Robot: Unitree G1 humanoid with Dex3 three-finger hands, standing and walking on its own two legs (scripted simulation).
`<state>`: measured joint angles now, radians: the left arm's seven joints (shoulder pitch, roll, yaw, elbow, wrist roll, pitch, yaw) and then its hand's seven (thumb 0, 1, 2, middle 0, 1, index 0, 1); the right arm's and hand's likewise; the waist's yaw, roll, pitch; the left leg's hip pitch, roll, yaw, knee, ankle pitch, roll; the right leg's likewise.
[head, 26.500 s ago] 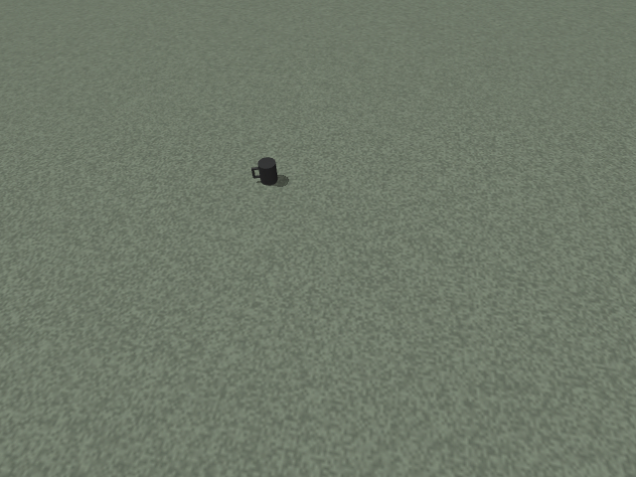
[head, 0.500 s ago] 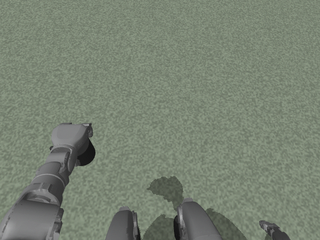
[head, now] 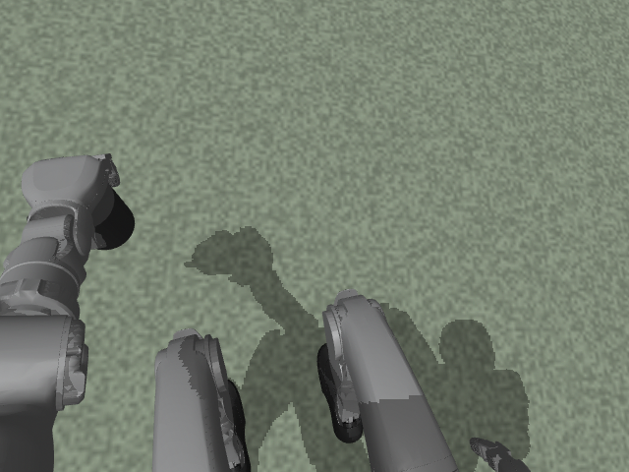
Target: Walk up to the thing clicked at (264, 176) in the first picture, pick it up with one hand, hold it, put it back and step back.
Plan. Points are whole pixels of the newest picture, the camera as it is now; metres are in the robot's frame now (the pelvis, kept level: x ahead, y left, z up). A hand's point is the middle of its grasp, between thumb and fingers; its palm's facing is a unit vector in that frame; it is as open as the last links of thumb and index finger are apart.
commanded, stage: crouch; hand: left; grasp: from above
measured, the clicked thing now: (82, 216) +0.49 +0.24 -0.19
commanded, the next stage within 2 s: lower in 1.00 s
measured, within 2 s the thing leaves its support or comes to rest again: neither
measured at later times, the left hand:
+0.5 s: hand (106, 210) +0.52 +0.23 -0.24, palm faces -0.47 -0.03 -0.88, open 10.4 cm
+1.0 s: hand (113, 208) +0.54 +0.23 -0.29, palm faces -0.45 -0.02 -0.89, open 10.4 cm
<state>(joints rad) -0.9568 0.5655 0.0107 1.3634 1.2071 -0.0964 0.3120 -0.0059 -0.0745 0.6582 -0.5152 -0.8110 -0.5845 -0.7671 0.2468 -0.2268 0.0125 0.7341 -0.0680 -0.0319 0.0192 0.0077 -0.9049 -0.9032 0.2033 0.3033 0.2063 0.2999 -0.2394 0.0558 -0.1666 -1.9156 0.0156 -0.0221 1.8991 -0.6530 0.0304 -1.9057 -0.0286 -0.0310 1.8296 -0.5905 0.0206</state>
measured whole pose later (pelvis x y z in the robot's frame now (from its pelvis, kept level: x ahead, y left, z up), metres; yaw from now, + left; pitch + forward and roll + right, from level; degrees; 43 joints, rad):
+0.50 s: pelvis +0.00 -0.01 -0.08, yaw -2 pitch +39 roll -6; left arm -1.12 0.72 0.06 1.44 1.25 -0.13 0.29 0.00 -0.10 0.67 -0.55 -0.79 -0.62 -0.74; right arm 0.21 -0.28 0.04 0.68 -0.12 -0.03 0.12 0.00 -0.92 -0.91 0.20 0.30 0.20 0.30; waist -0.30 0.02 -0.06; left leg -2.14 0.02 -0.07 2.17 -0.72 0.01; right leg -2.12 -0.03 -0.07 2.09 -0.65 0.01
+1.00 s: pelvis -0.01 +0.00 -0.13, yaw -4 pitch +37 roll -8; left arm -1.22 0.86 0.06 1.53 1.28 -0.13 0.29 0.00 -0.11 0.67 -0.56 -0.78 -0.63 -0.73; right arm 0.23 -0.28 0.15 0.67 -0.13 -0.02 0.12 0.00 -0.92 -0.91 0.20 0.30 0.20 0.30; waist -0.37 0.00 0.01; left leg -2.29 0.01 -0.10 2.33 -0.70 0.03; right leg -2.24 -0.02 -0.09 2.21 -0.61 0.02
